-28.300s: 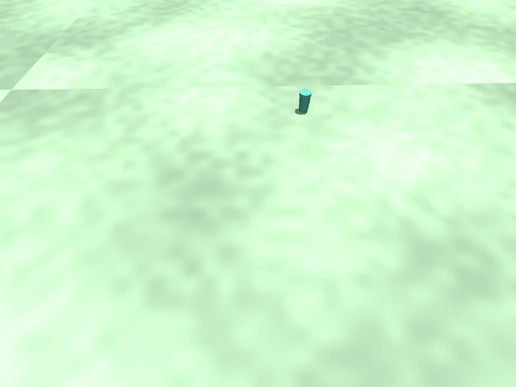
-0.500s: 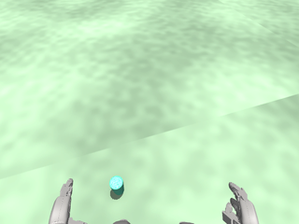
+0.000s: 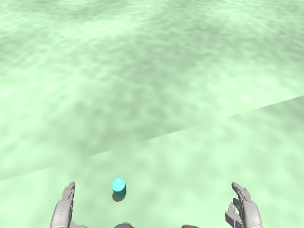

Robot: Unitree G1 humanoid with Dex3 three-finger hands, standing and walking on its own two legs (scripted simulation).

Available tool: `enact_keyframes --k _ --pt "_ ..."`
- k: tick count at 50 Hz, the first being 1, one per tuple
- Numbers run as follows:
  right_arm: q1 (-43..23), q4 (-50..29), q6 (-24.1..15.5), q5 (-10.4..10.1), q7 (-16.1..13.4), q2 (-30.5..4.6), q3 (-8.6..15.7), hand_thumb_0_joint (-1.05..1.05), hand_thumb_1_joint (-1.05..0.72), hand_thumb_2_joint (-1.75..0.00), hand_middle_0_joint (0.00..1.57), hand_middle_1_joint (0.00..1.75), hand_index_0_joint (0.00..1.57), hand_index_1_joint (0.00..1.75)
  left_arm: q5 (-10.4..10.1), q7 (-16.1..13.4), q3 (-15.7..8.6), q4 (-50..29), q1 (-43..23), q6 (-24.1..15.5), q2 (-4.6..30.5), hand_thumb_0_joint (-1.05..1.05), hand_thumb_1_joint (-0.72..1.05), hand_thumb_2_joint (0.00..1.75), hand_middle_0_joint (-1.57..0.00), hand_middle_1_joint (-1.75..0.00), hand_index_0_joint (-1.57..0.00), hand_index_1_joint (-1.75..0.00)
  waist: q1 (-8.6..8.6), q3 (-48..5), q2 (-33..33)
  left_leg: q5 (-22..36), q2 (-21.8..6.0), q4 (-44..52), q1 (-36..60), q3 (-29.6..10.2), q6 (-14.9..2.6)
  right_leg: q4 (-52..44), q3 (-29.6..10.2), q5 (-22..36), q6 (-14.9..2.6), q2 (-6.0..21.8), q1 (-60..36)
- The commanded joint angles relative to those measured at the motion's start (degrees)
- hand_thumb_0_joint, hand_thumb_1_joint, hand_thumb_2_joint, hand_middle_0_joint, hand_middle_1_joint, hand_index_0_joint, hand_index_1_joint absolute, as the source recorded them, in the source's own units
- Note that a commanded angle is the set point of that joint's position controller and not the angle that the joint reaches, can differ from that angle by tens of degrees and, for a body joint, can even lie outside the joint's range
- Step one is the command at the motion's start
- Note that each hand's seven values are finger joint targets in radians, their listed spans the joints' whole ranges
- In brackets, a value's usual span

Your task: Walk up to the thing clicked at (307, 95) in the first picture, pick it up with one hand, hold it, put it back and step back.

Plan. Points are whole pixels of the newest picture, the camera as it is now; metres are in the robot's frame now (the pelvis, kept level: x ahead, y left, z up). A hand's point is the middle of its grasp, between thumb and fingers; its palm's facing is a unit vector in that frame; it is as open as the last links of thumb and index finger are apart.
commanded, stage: home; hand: left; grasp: from the side
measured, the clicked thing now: (120, 188) +0.44 +0.21 -0.65
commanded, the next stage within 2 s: stand in 0.64 s
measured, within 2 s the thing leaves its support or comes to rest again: neither
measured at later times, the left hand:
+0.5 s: hand (86, 214) +0.17 +0.18 -0.05, palm faces +0.09 -0.95 -0.28, open 17.4 cm
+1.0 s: hand (85, 217) +0.17 +0.19 -0.05, palm faces +0.09 -0.95 -0.29, open 13.9 cm
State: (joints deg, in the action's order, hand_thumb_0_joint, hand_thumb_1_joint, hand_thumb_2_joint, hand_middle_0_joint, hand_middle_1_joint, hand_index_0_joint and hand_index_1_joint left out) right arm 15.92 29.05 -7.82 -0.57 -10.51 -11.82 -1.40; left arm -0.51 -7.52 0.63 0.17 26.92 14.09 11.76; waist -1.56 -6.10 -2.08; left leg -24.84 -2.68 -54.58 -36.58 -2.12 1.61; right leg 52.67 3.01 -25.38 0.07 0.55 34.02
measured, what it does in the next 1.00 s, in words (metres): stands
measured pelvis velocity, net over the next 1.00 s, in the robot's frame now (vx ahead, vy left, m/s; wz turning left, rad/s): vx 0.00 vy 0.01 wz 0.00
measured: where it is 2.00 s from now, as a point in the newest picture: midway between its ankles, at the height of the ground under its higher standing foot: outside the picture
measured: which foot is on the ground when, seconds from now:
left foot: down 0.00-1.00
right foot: down 0.00-1.00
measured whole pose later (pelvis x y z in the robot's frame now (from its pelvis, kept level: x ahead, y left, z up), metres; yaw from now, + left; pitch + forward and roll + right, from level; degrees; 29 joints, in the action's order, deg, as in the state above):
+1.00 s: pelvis +0.00 +0.01 +0.00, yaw +0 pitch +6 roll -2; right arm 16.4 29.2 -8.1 -0.3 -10.1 -11.7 -1.3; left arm -0.3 -7.6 0.8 0.2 27.0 13.6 11.9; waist -1.3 -5.8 -1.9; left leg -25.0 -2.4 -54.7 -36.2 -1.6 1.2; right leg 52.5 2.5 -25.2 0.5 0.8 33.7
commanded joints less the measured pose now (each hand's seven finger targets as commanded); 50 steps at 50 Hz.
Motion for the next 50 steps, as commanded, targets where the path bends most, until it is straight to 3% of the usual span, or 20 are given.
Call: enact_keyframes --k 1,7,8,9,10,11,14,22,23,28,31,34,36,37,39,40,43,47,50 --pt "-4.24 -9.71 -3.27 0.15 -0.64 -6.89 2.82 0.00 -0.90 -0.90 0.20 0.30 0.20 0.30 0.09 -0.55 -3.71 -12.30 -3.13 -2.97 6.19 0.00 -0.55 0.06 -0.05 -0.06 -0.05 -0.06 0.22 -4.09 0.30 4.14 2.27 8.94 4.23 2.38 -2.08 -10.81 0.00 4.49 -0.18 -1.46 -1.61" --pt "-3.95 -8.97 -3.20 0.15 -0.55 -6.01 2.23 0.00 -0.90 -0.90 0.20 0.30 0.20 0.30 0.17 -0.37 -2.69 -8.07 0.41 -2.72 4.27 0.00 -0.55 0.06 -0.05 -0.06 -0.05 -0.06 0.27 -3.72 0.83 6.18 2.04 8.86 4.37 1.97 -1.96 -9.88 0.49 6.31 -0.26 -1.77 -1.83" --pt "-3.96 -9.42 -3.26 0.17 -0.68 -6.93 2.92 0.00 -0.90 -0.90 0.20 0.30 0.20 0.30 0.08 -0.60 -3.90 -12.95 -3.58 -3.12 6.61 0.00 -0.55 0.06 -0.05 -0.06 -0.05 -0.06 0.24 -4.87 0.36 6.09 2.14 8.84 4.70 2.11 -2.02 -10.11 0.33 6.33 -0.21 -1.66 -2.03" --pt "-4.06 -9.63 -3.30 0.25 -0.83 -6.87 2.96 0.00 -0.90 -0.90 0.20 0.30 0.20 0.30 0.27 -0.67 -4.11 -12.37 -2.32 -3.09 6.47 0.00 -0.54 0.06 -0.05 -0.06 -0.05 -0.06 0.29 -6.91 0.37 7.94 2.17 8.29 5.63 2.20 -2.04 -9.98 0.11 8.15 -0.14 -1.62 -3.08" --pt "-3.43 -8.75 -3.17 0.23 -0.69 -6.53 2.58 0.00 -0.90 -0.90 0.20 0.30 0.20 0.30 0.27 -0.56 -3.47 -10.55 -1.60 -3.05 5.87 0.00 -0.56 0.05 -0.05 -0.06 -0.05 -0.06 -0.02 -5.27 1.29 7.64 2.07 8.45 5.11 2.16 -2.11 -9.84 0.15 7.93 -0.16 -1.63 -2.62" --pt "-3.83 -9.56 -3.29 0.25 -0.81 -6.72 2.78 0.00 -0.90 -0.90 0.20 0.30 0.20 0.30 0.15 -0.69 -4.28 -13.16 -2.04 -3.15 6.83 0.00 -0.56 0.05 -0.05 -0.06 -0.05 -0.05 0.56 -6.78 -0.24 9.37 2.16 7.98 5.58 2.35 -2.03 -9.71 -0.03 9.62 -0.16 -1.54 -3.37" --pt "-3.46 -8.70 -3.23 0.27 -0.77 -6.20 2.39 0.00 -0.90 -0.90 0.20 0.30 0.20 0.30 0.15 -0.52 -2.92 -9.08 -0.92 -2.76 4.94 0.00 -0.55 0.06 -0.05 -0.06 -0.05 -0.06 -0.07 -2.97 1.47 6.57 2.16 8.51 4.26 2.43 -2.14 -10.27 0.17 7.06 -0.07 -1.65 -1.68" --pt "-3.22 -8.72 -3.44 0.44 -0.68 -6.72 2.98 0.00 -0.90 -0.90 0.20 0.30 0.20 0.30 0.31 -0.63 -3.62 -10.72 -0.61 -2.92 5.52 0.00 -0.55 0.06 -0.05 -0.06 -0.05 -0.06 0.44 -5.67 0.53 9.59 1.80 8.69 5.78 1.85 -1.82 -9.14 0.78 9.41 -0.37 -1.96 -3.19" --pt "-3.36 -8.48 -3.30 0.40 -0.56 -6.33 2.62 0.00 -0.90 -0.90 0.20 0.30 0.20 0.30 0.26 -0.60 -3.49 -9.48 -0.96 -2.89 5.34 0.00 -0.56 0.05 -0.05 -0.06 -0.05 -0.06 0.35 -3.68 0.68 8.10 1.86 8.90 4.85 1.91 -1.85 -9.49 0.82 8.15 -0.31 -1.92 -2.37" --pt "-3.90 -9.35 -3.34 0.31 -0.47 -7.08 3.03 0.00 -0.90 -0.90 0.20 0.30 0.20 0.30 0.22 -0.54 -3.46 -10.33 -1.01 -3.17 5.43 0.00 -0.55 0.06 -0.05 -0.06 -0.05 -0.06 0.43 -4.08 0.76 6.50 1.80 9.46 4.98 1.72 -1.88 -9.51 0.76 6.38 -0.45 -1.91 -2.19" --pt "-3.98 -9.61 -3.45 0.29 -0.55 -6.89 2.91 0.00 -0.90 -0.90 0.20 0.30 0.20 0.30 0.13 -0.55 -3.67 -12.06 -1.81 -3.13 6.02 0.00 -0.55 0.06 -0.05 -0.06 -0.05 -0.06 0.54 -4.47 -0.09 6.80 2.01 9.14 5.13 2.12 -1.88 -9.90 0.50 6.85 -0.42 -1.69 -2.20" --pt "-3.11 -9.17 -3.31 0.41 -0.65 -6.68 2.94 0.00 -0.90 -0.90 0.20 0.30 0.20 0.30 0.30 -0.59 -3.52 -11.26 0.21 -3.05 5.57 0.00 -0.54 0.06 -0.05 -0.06 -0.05 -0.06 0.34 -6.75 0.51 10.91 1.97 8.00 6.14 2.25 -1.95 -9.26 0.33 11.19 -0.26 -1.68 -3.63" --pt "-3.36 -9.09 -3.35 0.42 -0.66 -6.87 3.00 0.00 -0.90 -0.90 0.20 0.30 0.20 0.30 0.25 -0.60 -3.27 -11.65 -1.52 -2.95 5.42 0.00 -0.55 0.06 -0.05 -0.06 -0.05 -0.06 0.06 -5.42 0.80 10.64 1.81 8.27 5.82 2.04 -1.92 -9.23 0.59 10.85 -0.29 -1.75 -3.11" --pt "-3.12 -8.92 -3.23 0.51 -0.59 -6.82 3.00 0.00 -0.90 -0.90 0.20 0.30 0.20 0.30 0.39 -0.64 -3.56 -10.64 -1.36 -2.96 5.63 0.00 -0.52 0.08 -0.05 -0.06 -0.05 -0.06 0.03 -5.49 0.71 10.32 1.80 8.42 5.84 1.95 -1.93 -9.09 0.64 10.53 -0.32 -1.78 -3.28" --pt "-3.73 -9.01 -3.24 0.45 -0.58 -6.95 2.98 0.00 -0.90 -0.90 0.20 0.30 0.20 0.30 0.41 -0.70 -3.39 -10.32 -1.88 -3.10 5.49 0.00 -0.36 0.24 -0.20 -0.22 -0.20 -0.22 0.24 -4.00 0.64 7.88 1.74 9.25 5.07 1.78 -1.86 -9.32 0.81 7.82 -0.51 -1.83 -2.32" --pt "-3.82 -9.17 -3.26 0.48 -0.53 -6.95 2.95 0.00 -0.90 -0.90 0.20 0.30 0.20 0.30 0.36 -0.71 -3.64 -11.38 -2.45 -3.24 5.92 0.00 -0.28 0.32 -0.20 -0.30 -0.20 -0.30 0.61 -4.01 -0.45 7.06 1.65 9.70 5.22 1.69 -1.76 -9.25 0.80 6.84 -0.62 -1.92 -2.01" --pt "-3.55 -8.69 -3.25 0.47 -0.22 -6.57 2.54 0.00 -0.90 -0.90 0.20 0.30 0.20 0.30 0.39 -0.62 -2.72 -9.35 -1.08 -3.21 4.73 0.00 -0.04 0.56 -0.20 -0.30 -0.20 -0.30 0.57 -2.58 -1.00 2.99 1.30 11.39 4.39 0.52 -1.66 -9.02 1.27 3.58 -0.72 -2.09 -1.14" --pt "-3.43 -9.40 -3.34 0.37 -0.40 -6.99 2.85 0.00 -0.90 -0.90 0.20 0.30 0.20 0.30 0.32 -0.65 -2.95 -11.19 -1.75 -3.43 5.80 0.00 0.28 0.88 -0.20 -0.30 -0.20 -0.30 0.33 -4.56 -0.50 6.35 1.69 10.17 5.53 1.61 -1.77 -9.35 0.83 6.21 -0.61 -1.94 -1.84" --pt "-4.16 -9.32 -3.61 0.40 -0.36 -7.22 2.99 0.00 -0.90 -0.90 0.20 0.30 0.20 0.30 0.26 -0.71 -2.79 -10.37 -2.38 -3.54 5.29 0.00 0.52 0.90 -0.20 -0.30 -0.20 -0.30 0.40 -3.33 0.47 5.10 1.68 10.03 4.67 1.54 -1.82 -9.61 0.97 5.01 -0.63 -1.89 -1.42"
